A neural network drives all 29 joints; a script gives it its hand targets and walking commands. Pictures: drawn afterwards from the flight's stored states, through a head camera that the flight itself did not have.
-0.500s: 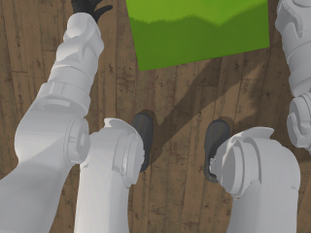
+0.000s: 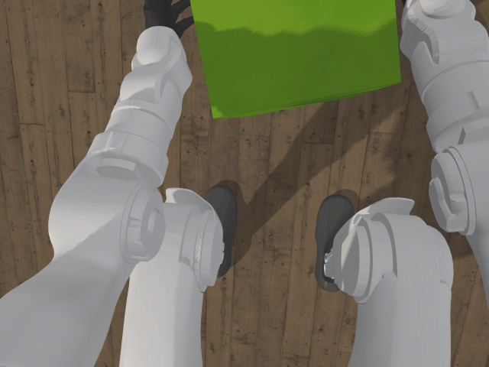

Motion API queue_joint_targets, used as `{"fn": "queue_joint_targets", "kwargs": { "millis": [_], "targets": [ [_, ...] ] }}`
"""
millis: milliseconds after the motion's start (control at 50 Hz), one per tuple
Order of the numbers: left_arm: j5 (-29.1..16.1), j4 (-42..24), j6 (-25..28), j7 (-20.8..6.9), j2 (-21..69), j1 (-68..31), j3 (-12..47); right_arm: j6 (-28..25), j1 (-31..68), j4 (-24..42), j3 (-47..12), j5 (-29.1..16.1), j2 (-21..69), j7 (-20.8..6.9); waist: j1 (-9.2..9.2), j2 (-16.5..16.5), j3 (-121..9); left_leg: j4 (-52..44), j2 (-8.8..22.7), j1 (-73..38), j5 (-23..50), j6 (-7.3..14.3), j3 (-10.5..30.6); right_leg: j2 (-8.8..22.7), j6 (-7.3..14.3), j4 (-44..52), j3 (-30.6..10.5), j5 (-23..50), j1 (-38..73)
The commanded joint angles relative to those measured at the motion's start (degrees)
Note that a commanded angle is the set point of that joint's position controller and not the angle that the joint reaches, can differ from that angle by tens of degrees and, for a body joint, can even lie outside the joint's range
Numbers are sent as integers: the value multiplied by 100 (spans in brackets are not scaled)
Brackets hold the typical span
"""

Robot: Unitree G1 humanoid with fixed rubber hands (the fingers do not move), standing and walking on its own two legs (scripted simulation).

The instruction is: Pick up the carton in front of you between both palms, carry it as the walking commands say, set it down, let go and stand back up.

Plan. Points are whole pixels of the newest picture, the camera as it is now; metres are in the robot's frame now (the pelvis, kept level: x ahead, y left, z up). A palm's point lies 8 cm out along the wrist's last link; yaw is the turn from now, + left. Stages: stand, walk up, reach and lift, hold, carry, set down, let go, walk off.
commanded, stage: reach and lift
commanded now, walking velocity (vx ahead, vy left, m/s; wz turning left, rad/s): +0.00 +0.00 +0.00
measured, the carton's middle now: (288, 36) +0.53 -0.03 -0.25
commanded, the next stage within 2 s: none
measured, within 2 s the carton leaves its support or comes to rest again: leaves its support in 0.22 s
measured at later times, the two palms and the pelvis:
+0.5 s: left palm (143, 18) +0.51 +0.11 -0.07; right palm out of the picture +0.52 -0.19 -0.08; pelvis +0.01 +0.01 +0.01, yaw -4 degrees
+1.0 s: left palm out of the picture +0.49 +0.11 +0.09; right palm out of the picture +0.48 -0.19 +0.08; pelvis +0.02 +0.01 +0.14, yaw -6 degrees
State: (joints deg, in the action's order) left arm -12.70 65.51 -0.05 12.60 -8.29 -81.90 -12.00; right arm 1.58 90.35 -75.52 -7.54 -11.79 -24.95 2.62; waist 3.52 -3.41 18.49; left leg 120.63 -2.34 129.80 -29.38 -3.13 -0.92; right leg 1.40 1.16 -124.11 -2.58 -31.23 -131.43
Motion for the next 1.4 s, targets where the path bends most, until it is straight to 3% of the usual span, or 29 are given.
{"fn": "queue_joint_targets", "kwargs": {
  "millis": [0, 60, 120, 140, 160, 220, 320, 380, 440, 520, 580, 680, 780, 1000, 1380],
  "targets": [
    [356, -671, -22, -679, 2643, -1849, 323, 9, 2394, 751, -452, 142, 3001, -593, 156, 1120, -5996, -577, -445, -2787, 1413, -1, -396, -334, -46, 1097, -65, 1233, 3249],
    [681, -897, -288, -1234, 3918, -2402, 325, 219, 2312, 846, -250, 496, 4505, -1051, 38, 1153, -5788, -432, -552, -2497, 1275, 65, -443, -503, -31, 1005, 58, 1236, 3131],
    [665, -1272, -485, -1527, 4488, -2601, 323, 390, 2027, 1121, -8, 688, 5192, -1253, -10, 1165, -5944, -328, -614, -2354, 1307, 71, -513, -589, 5, 949, 150, 1427, 3228],
    [636, -1305, -525, -1549, 4639, -2590, 335, 414, 2022, 1199, 28, 750, 5261, -1234, 24, 1139, -6085, -291, -622, -2269, 1387, 42, -547, -578, -3, 905, 152, 1578, 3346],
    [563, -1481, -583, -1621, 4872, -2681, 418, 452, 2123, 1543, 51, 714, 5514, -1288, -100, 1102, -6398, -308, -642, -2529, 1417, 72, -540, -631, 3, 910, 216, 1589, 3373],
    [359, -1813, -719, -1695, 5538, -2612, 772, 519, 2254, 2229, -186, 524, 5980, -1351, -137, 987, -7441, -269, -687, -2888, 1822, 43, -628, -675, 5, 837, 314, 2090, 3901],
    [78, -2617, -1055, -1762, 6342, -2477, 1438, 743, 2554, 3876, -844, 235, 6675, -1204, -204, 1358, -9667, -430, -733, -2994, 2219, -7, -721, -725, -114, 899, 421, 3129, 5744],
    [188, -3321, -1282, -1793, 6337, -2608, 1817, 1056, 2161, 4304, -894, 362, 7108, -1146, -238, 1488, -10147, -679, -768, -2928, 1981, 16, -715, -815, -213, 1089, 485, 3109, 6113],
    [463, -3634, -1488, -1828, 6265, -2620, 1908, 1377, 1602, 4040, -731, 560, 7518, -1204, -95, 1378, -9560, -1051, -786, -3068, 1409, 83, -686, -897, -263, 1521, 548, 2231, 5400],
    [1216, -2944, -1746, -1896, 6324, -2170, 1251, 1634, 1017, 2977, -91, 1029, 7844, -1415, 200, 1182, -7816, -1632, -751, -2899, 409, 191, -621, -954, -205, 2140, 556, 756, 4066],
    [1587, -2683, -1831, -1962, 6420, -2022, 875, 1662, 883, 2541, 493, 1393, 7813, -1501, 188, 1009, -7513, -1985, -740, -3002, 223, 206, -581, -1005, -130, 2466, 556, 423, 3885],
    [1764, -2538, -1937, -2100, 6802, -1867, 810, 1669, 701, 2336, 1079, 1884, 7728, -1537, -135, 622, -7723, -2505, -776, -3339, 230, 107, -510, -1027, -37, 2889, 578, 540, 4199],
    [1699, -2604, -2026, -2187, 7166, -1537, 1105, 1715, 563, 2743, 882, 1873, 7973, -1595, -259, 448, -8302, -2897, -820, -4016, 556, 45, -441, -1041, -20, 3233, 597, 848, 4697],
    [1277, -3073, -2149, -2256, 7486, -441, 2095, 1897, -122, 3857, -335, 1271, 8639, -1597, -153, 716, -8789, -3649, -852, -5213, 1144, 74, -279, -1098, -204, 3974, 535, 1497, 6145],
    [1634, -2768, -2019, -2394, 7577, 1580, 2087, 1741, -2053, 3940, -359, 1548, 9010, -1422, -220, 513, -6908, -5653, -744, -7052, 1280, 222, 115, -1026, -155, 6001, 97, 1773, 8314]
  ]
}}
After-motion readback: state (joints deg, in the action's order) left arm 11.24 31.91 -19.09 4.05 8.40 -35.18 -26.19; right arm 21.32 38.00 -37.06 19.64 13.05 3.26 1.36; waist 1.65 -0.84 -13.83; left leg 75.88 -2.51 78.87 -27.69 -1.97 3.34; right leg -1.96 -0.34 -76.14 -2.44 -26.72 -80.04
